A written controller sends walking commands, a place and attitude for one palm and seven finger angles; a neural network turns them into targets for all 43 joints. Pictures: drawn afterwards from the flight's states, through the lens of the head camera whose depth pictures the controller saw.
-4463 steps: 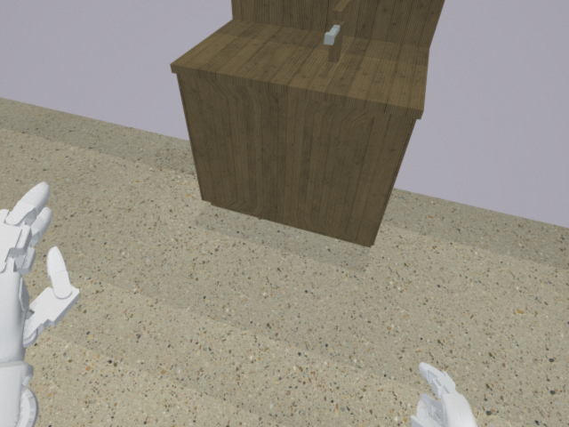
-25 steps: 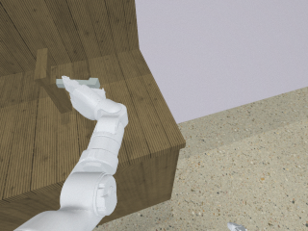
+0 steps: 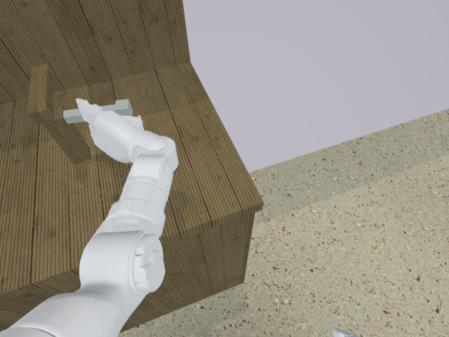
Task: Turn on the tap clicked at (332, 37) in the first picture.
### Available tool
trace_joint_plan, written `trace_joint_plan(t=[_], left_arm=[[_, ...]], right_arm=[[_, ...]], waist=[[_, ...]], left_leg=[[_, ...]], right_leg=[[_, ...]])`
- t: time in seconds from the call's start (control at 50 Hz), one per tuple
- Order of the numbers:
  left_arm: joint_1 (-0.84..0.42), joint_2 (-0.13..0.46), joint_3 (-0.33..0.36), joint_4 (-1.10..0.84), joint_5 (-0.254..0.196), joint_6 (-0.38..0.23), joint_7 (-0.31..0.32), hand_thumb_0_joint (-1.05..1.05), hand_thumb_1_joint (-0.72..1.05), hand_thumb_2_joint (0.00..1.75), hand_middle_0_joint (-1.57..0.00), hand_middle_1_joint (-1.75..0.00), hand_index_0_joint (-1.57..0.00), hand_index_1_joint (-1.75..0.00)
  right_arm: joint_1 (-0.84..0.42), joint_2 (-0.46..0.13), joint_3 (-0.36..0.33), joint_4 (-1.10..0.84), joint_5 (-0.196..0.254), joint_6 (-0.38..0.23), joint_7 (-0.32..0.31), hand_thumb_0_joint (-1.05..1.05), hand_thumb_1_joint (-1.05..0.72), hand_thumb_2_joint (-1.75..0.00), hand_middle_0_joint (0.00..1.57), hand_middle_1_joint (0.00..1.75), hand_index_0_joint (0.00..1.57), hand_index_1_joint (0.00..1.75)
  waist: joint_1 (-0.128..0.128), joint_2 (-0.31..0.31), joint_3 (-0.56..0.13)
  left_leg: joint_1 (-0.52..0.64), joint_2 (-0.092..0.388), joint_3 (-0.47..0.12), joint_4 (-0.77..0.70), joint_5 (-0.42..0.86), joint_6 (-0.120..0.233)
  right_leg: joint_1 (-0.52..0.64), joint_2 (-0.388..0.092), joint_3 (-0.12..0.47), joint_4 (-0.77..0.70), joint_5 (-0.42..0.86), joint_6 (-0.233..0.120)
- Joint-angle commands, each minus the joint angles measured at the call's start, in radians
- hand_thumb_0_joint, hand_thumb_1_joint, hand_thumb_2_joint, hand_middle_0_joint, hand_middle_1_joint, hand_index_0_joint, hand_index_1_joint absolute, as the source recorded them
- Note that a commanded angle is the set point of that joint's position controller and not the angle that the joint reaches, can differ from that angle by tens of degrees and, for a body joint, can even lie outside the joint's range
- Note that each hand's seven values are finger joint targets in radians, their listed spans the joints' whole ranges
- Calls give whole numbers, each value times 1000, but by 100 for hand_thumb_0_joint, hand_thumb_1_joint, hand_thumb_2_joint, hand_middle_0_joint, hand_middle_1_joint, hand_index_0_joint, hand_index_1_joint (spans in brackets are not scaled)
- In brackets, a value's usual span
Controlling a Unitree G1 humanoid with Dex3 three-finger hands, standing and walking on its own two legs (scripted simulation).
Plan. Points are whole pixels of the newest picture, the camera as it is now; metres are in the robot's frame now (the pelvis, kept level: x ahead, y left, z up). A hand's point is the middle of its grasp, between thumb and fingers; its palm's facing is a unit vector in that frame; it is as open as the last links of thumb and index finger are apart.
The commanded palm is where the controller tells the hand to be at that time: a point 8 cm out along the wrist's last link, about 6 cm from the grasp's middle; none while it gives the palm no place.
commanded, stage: lift the hand up off the lever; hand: left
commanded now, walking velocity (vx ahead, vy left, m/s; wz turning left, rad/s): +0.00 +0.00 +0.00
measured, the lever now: (124, 110) +0.51 +0.18 +0.12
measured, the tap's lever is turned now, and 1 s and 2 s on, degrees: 79 83 84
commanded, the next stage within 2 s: none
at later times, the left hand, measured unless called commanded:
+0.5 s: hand (135, 118) +0.48 +0.15 +0.13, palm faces +0.77 -0.62 -0.13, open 7.8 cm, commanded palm +0.42 +0.16 +0.13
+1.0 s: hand (130, 116) +0.46 +0.15 +0.15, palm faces +0.76 -0.63 -0.13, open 7.8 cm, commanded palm +0.41 +0.16 +0.15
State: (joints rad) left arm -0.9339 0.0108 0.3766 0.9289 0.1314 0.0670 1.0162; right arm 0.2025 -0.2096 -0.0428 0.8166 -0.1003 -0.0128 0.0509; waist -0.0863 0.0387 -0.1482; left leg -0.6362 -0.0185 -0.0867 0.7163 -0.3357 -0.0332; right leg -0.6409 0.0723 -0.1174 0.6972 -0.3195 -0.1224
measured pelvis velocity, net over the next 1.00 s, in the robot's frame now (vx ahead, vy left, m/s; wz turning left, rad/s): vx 0.01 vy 0.02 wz -0.01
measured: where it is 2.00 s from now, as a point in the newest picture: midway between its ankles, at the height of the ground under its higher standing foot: outside the picture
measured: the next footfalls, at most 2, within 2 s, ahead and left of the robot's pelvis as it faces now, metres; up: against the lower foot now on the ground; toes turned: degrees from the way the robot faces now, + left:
none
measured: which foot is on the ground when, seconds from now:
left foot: down 0.00-1.00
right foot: down 0.00-1.00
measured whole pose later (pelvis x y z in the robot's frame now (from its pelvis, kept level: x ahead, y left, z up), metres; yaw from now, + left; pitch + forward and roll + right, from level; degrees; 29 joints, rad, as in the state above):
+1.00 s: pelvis +0.01 +0.02 +0.01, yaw -1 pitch +9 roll +0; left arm -0.81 -0.08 0.29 0.70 0.09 0.20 0.98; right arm 0.19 -0.20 -0.05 0.81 -0.09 0.00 0.07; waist -0.04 0.04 -0.14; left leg -0.48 -0.03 -0.07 0.64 -0.33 -0.02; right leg -0.48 0.07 -0.10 0.62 -0.31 -0.10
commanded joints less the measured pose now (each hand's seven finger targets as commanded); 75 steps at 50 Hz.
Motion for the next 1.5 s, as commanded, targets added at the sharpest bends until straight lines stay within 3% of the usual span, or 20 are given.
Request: trace_joint_plan(t=[0.0, 0.1, 0.22, 0.28, 0.32, 0.44, 0.56, 0.66, 0.72, 0.78, 0.82, 0.9, 0.98, 1.08, 1.18, 1.26, 1.32, 1.46, 1.48], left_arm=[[-475, 150, -28, -158, 36, -52, -1, 0, 90, 90, -15, -15, -15, -15], [-425, 153, -24, -239, 29, -55, -8, 0, 90, 90, -15, -15, -15, -15], [-381, 128, -44, -315, 22, -43, -17, 0, 90, 90, -15, -15, -15, -15], [-380, 95, -79, -326, 19, -30, -20, 0, 90, 90, -15, -15, -15, -15], [-396, 113, -67, -324, 22, -25, -19, 0, 90, 90, -15, -15, -15, -15], [-374, 69, -110, -391, 24, -12, -17, 0, 90, 90, -15, -15, -15, -15], [-339, 70, -98, -341, -1, 35, -28, 0, 90, 90, -15, -15, -15, -15], [-403, 26, -144, -391, 11, 35, -22, 0, 90, 90, -15, -15, -15, -15], [-415, 41, -138, -421, 16, 33, -20, 0, 90, 90, -15, -15, -15, -15], [-393, 12, -160, -404, 14, 52, -20, 0, 90, 90, -15, -15, -15, -15], [-409, 37, -145, -441, 14, 55, -22, 0, 90, 90, -15, -15, -15, -15], [-361, 19, -158, -479, 3, 71, -23, 0, 90, 90, -15, -15, -15, -15], [-364, 27, -148, -405, -1, 101, -24, 0, 90, 90, -15, -15, -15, -15], [-391, 60, -120, -393, -16, 112, -21, 0, 90, 90, -15, -15, -15, -15], [-425, 74, -120, -386, 3, 113, -16, 0, 90, 90, -15, -15, -15, -15], [-438, 93, -108, -377, -7, 111, -21, 0, 90, 90, -15, -15, -15, -15], [-448, 122, -88, -391, -17, 111, -29, 0, 90, 90, -15, -15, -15, -15], [-431, 94, -119, -437, -5, 118, -32, 0, 90, 90, -15, -15, -15, -15], [-438, 105, -110, -439, -4, 120, -31, 0, 90, 90, -15, -15, -15, -15]], right_arm=[[40, -124, -32, -88, -5, -31, -7, 0, -90, -90, 20, 30, 20, 30], [54, -125, -39, -107, -2, -30, 1, 0, -90, -90, 20, 30, 20, 30], [51, -126, -46, -114, -1, -32, 8, 0, -90, -90, 20, 30, 20, 30], [42, -123, -43, -110, 0, -36, 13, 0, -90, -90, 20, 30, 20, 30], [34, -128, -44, -104, -1, -38, 11, 0, -90, -90, 20, 30, 20, 30], [19, -117, -45, -110, 0, -41, 18, 0, -90, -90, 20, 30, 20, 30], [-8, -121, -35, -112, 9, -28, 10, 0, -90, -90, 20, 30, 20, 30], [-24, -111, -35, -108, 6, -32, 12, 0, -90, -90, 20, 30, 20, 30], [-30, -108, -38, -109, 3, -32, 10, 0, -90, -90, 20, 30, 20, 30], [-36, -106, -36, -109, 5, -30, 13, 0, -90, -90, 20, 30, 20, 30], [-38, -109, -38, -113, 4, -28, 9, 0, -90, -90, 20, 30, 20, 30], [-53, -103, -38, -125, 9, -25, 9, 0, -90, -90, 20, 30, 20, 30], [-65, -109, -32, -111, 14, -24, 5, 0, -90, -90, 20, 30, 20, 30], [-81, -107, -27, -111, 21, -26, -5, 0, -90, -90, 20, 30, 20, 30], [-78, -104, -25, -105, 18, -28, -6, 0, -90, -90, 20, 30, 20, 30], [-77, -110, -25, -108, 23, -29, -13, 0, -90, -90, 20, 30, 20, 30], [-77, -112, -28, -108, 26, -28, -20, 0, -90, -90, 20, 30, 20, 30], [-68, -112, -31, -110, 23, -30, -16, 0, -90, -90, 20, 30, 20, 30], [-64, -114, -31, -111, 22, -30, -16, 0, -90, -90, 20, 30, 20, 30]], waist=[[-38, -116, -381], [-16, -95, -436], [-1, -82, -409], [-8, -90, -364], [-10, -93, -339], [11, -48, -369], [12, -111, -301], [11, -83, -316], [15, -79, -342], [18, -66, -341], [25, -69, -357], [37, -77, -375], [24, -122, -286], [32, -128, -281], [29, -82, -287], [24, -114, -284], [27, -111, -298], [30, -83, -334], [31, -103, -336]], left_leg=[[56, -6, 67, -11, 165, 55], [90, -5, 72, -23, 230, 52], [142, -3, 72, -46, 266, 52], [148, -1, 74, -50, 249, 50], [143, -2, 71, -60, 231, 52], [213, 2, 73, -64, 297, 41], [187, 0, 76, -86, 263, 42], [237, 3, 70, -83, 290, 37], [239, 2, 65, -82, 298, 34], [256, 3, 67, -79, 314, 28], [255, 2, 66, -84, 333, 27], [266, 2, 71, -83, 356, 25], [229, 2, 69, -101, 276, 32], [216, -6, 72, -123, 216, 41], [215, -5, 75, -124, 202, 42], [210, -5, 74, -132, 187, 47], [203, -7, 71, -139, 184, 50], [260, -3, 80, -139, 262, 45], [254, -4, 80, -138, 265, 46]], right_leg=[[316, -125, 122, -113, 364, 154], [381, -119, 116, -99, 464, 150], [390, -102, 91, -111, 444, 137], [369, -99, 92, -128, 415, 137], [364, -98, 87, -137, 372, 133], [364, -87, 74, -126, 381, 117], [377, -100, 79, -154, 377, 126], [352, -89, 70, -151, 355, 117], [371, -89, 66, -144, 357, 115], [361, -87, 66, -144, 358, 112], [389, -89, 61, -139, 388, 111], [422, -94, 70, -142, 453, 117], [384, -97, 72, -174, 348, 121], [397, -103, 90, -208, 278, 128], [391, -104, 98, -214, 253, 126], [399, -107, 103, -226, 240, 131], [428, -110, 108, -229, 255, 136], [443, -105, 93, -206, 362, 129], [454, -109, 97, -205, 387, 134]])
